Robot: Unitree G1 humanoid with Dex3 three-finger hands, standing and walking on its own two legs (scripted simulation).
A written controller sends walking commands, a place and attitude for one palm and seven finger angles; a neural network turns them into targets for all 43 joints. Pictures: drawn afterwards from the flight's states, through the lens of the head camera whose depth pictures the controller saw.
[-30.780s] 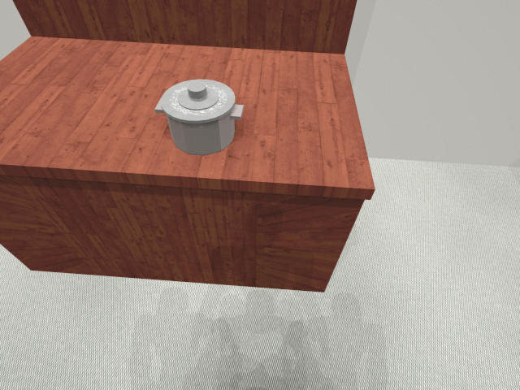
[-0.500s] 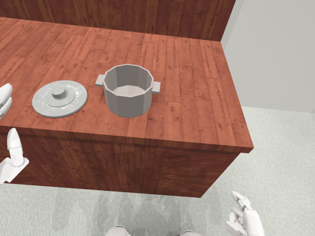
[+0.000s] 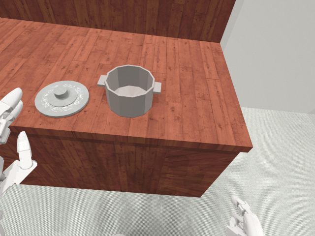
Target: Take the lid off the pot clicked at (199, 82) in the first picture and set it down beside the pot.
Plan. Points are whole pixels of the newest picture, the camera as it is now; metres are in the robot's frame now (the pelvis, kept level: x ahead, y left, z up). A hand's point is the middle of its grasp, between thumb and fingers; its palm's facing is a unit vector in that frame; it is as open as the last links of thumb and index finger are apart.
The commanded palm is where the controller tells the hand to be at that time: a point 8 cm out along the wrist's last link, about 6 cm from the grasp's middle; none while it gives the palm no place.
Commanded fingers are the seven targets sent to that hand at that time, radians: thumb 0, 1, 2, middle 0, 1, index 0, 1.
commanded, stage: step back with the hand held close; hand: left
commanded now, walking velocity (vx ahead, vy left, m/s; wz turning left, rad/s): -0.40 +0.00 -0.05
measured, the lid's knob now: (60, 92) +0.57 +0.36 -0.03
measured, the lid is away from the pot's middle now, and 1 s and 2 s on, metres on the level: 0.25 0.25 0.25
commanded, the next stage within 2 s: stop stepping back and stand still in 0.32 s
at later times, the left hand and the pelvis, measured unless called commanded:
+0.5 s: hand (35, 233) +0.11 +0.18 +0.17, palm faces +0.16 -0.87 -0.46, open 7.4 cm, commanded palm +0.05 +0.25 +0.19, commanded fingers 0.00 0.90 0.90 -0.20 -0.30 -0.20 -0.30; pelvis -0.11 -0.02 +0.01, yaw -5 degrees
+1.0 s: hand out of the picture -0.02 +0.24 +0.15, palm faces +0.30 -0.88 -0.38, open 7.4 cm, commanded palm -0.07 +0.28 +0.19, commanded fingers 0.00 0.90 0.90 -0.20 -0.30 -0.20 -0.30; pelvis -0.22 +0.01 -0.01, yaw -3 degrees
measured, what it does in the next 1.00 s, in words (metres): walks backwards: right foot, then left foot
